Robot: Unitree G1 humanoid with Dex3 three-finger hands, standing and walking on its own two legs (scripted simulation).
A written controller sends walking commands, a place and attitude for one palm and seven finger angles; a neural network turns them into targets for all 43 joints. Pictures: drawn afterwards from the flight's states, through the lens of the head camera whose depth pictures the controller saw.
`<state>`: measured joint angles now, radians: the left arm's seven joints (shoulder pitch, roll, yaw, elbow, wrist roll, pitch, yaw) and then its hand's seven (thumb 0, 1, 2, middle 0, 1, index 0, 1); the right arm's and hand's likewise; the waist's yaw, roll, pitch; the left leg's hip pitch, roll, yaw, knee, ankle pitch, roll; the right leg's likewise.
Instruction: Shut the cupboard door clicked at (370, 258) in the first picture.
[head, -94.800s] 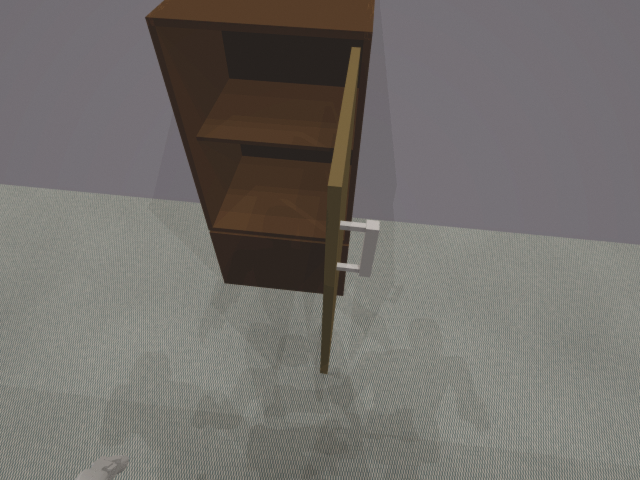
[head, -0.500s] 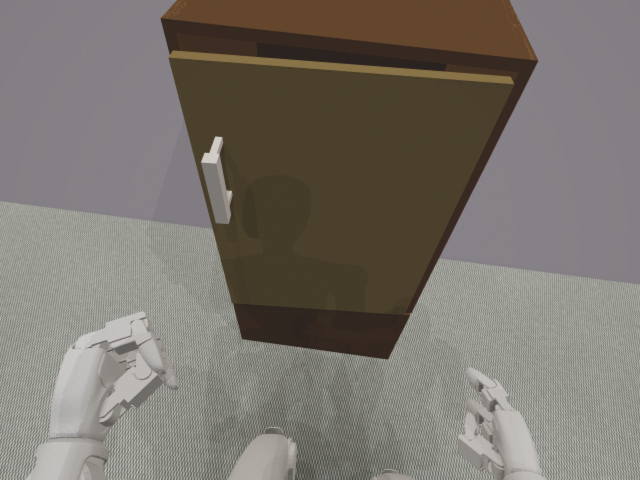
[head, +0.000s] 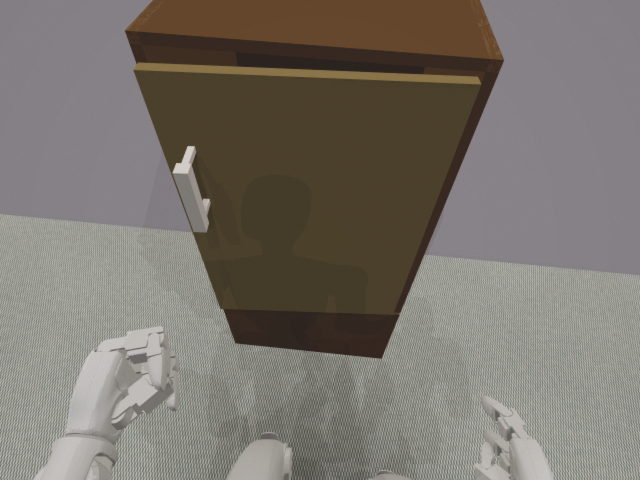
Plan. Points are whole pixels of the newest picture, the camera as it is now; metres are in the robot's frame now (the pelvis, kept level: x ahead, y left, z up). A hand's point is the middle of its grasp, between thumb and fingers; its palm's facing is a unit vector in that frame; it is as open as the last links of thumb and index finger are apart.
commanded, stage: raise the hand and make a fist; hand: left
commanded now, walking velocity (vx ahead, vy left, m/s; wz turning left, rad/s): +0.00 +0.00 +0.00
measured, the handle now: (195, 190) +0.49 +0.22 +0.06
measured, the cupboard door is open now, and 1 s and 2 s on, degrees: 4 4 4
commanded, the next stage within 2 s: bring the fist close to the handle in 0.16 s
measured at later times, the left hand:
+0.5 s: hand (170, 341) +0.26 +0.19 +0.06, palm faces +0.06 -1.00 -0.04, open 3.1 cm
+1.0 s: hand (200, 283) +0.34 +0.17 +0.06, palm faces +0.03 -1.00 -0.02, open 3.1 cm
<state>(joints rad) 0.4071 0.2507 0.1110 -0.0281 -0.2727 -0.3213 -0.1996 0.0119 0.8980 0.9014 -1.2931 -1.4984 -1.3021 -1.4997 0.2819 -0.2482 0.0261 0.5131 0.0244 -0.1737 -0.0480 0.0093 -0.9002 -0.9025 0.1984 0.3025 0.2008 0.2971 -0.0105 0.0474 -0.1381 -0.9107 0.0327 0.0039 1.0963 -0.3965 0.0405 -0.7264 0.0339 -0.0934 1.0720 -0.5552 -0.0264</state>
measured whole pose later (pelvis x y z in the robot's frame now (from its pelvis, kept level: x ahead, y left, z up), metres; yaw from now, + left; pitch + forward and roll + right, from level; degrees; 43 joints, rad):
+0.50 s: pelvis +0.01 -0.01 -0.01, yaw +0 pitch +13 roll -3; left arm 0.25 0.25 0.18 0.07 -0.30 -0.38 -0.22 0.01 0.90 0.90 -1.30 -1.50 -1.31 -1.50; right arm 0.23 -0.25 0.02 0.54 0.03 -0.14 -0.05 0.01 -0.90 -0.90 0.20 0.30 0.20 0.30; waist 0.01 0.05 -0.15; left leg -0.95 0.04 -0.01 1.15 -0.43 0.02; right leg -0.77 0.04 -0.10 1.13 -0.60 -0.04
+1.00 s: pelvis +0.01 +0.00 +0.00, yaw -1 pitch +13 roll -3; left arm -0.08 0.23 0.14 0.35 -0.21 -0.36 -0.11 0.01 0.90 0.90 -1.30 -1.50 -1.30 -1.50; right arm 0.26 -0.25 0.02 0.59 0.02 -0.11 -0.03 0.01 -0.90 -0.90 0.20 0.30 0.20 0.30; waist -0.03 0.04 -0.13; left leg -0.92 0.03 0.03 1.07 -0.39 0.04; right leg -0.75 0.03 -0.07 1.06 -0.55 -0.02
